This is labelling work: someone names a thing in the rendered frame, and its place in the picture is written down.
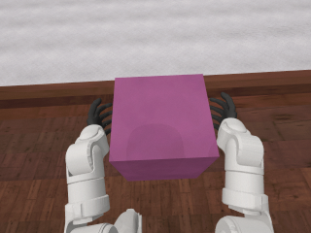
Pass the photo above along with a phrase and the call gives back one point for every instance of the right robot forearm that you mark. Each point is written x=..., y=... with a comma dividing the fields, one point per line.
x=244, y=170

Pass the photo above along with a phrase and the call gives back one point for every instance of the carton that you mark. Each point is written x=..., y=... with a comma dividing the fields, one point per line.
x=162, y=128

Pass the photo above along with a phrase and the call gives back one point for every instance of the left robot forearm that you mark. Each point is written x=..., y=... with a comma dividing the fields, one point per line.
x=87, y=198

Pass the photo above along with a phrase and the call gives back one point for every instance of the robot right hand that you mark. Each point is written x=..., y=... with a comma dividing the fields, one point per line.
x=228, y=111

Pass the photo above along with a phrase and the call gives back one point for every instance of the left robot upper arm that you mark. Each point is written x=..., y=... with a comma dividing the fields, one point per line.
x=96, y=228

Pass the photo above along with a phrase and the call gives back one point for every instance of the left robot thigh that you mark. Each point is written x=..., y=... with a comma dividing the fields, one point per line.
x=129, y=222

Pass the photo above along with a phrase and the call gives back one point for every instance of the right robot upper arm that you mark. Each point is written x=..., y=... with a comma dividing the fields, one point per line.
x=239, y=224

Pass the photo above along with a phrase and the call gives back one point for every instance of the robot left hand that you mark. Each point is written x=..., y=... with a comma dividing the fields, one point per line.
x=94, y=117

